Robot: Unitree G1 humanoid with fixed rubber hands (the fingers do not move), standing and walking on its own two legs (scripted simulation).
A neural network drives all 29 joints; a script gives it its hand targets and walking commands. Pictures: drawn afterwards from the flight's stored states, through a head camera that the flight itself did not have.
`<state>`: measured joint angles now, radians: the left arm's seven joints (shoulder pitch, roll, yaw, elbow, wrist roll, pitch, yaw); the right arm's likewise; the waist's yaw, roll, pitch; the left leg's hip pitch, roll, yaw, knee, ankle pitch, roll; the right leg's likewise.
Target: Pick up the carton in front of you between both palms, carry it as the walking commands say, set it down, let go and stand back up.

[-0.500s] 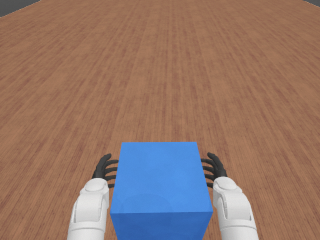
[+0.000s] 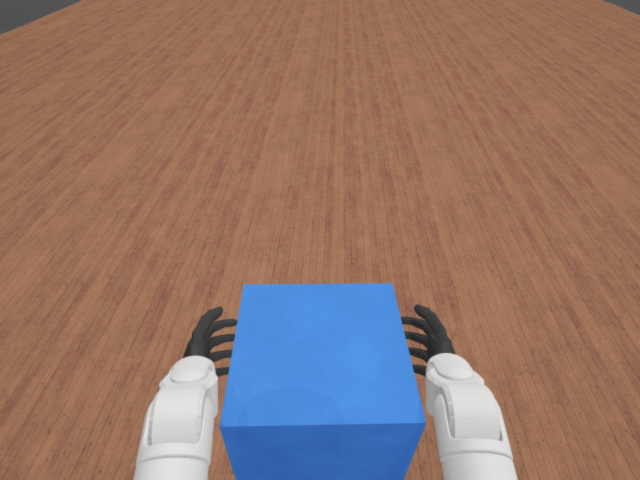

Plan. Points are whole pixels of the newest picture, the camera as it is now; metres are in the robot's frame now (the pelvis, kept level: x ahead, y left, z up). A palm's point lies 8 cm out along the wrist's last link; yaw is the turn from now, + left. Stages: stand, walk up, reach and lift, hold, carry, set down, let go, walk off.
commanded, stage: carry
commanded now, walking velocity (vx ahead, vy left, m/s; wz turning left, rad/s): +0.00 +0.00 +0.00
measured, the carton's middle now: (318, 396) +0.29 +0.00 -0.05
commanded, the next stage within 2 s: hold in 0.26 s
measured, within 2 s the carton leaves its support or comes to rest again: neither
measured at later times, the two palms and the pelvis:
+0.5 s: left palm (174, 388) +0.25 +0.17 +0.04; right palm (422, 365) +0.28 -0.13 +0.04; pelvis -0.01 +0.00 +0.01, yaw +5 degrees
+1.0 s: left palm (188, 389) +0.25 +0.15 +0.06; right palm (439, 356) +0.29 -0.15 +0.05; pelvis -0.02 -0.04 +0.01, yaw +8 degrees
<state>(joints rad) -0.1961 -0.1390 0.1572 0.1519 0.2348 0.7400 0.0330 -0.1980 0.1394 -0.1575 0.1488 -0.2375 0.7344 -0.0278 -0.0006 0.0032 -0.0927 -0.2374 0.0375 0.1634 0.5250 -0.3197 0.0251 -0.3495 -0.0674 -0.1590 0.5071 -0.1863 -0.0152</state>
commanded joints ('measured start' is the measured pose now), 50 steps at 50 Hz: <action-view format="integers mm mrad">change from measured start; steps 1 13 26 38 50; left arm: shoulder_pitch -444 -444 -495 -573 -620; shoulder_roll -890 -891 -910 -958 -966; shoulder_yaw -556 -557 -500 -420 -387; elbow -75 -74 16 119 158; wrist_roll -258 -257 -234 -207 -196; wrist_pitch -42 -42 -75 -79 -78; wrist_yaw -237 -237 -257 -293 -310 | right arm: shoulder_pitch -423 -424 -423 -535 -573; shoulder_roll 897 898 917 979 993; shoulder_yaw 553 553 492 469 444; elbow -57 -56 -4 85 135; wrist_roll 252 252 208 207 206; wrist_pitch -34 -35 -49 -38 -29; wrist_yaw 230 230 236 286 298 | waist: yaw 0 -1 -24 -1 -2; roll -1 0 20 0 -25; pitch -232 -233 -90 -63 -65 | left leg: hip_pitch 12 8 86 -14 -22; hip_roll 120 120 -86 -94 -107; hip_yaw -114 -117 -281 -267 -259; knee -98 -98 -209 -230 -205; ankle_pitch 184 193 247 37 27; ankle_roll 6 10 -11 19 20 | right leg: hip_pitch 151 147 411 466 468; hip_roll -97 -97 159 128 100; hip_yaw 108 106 233 241 271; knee -45 -42 -123 -145 -176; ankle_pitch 182 175 156 7 -46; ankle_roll -12 -8 -9 7 19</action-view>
